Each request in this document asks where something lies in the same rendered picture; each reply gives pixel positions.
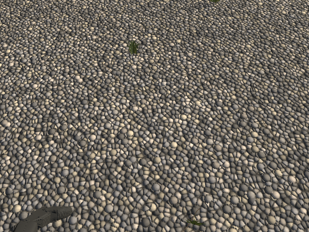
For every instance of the left robot hand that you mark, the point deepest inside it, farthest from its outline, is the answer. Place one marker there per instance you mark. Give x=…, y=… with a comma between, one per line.
x=41, y=217

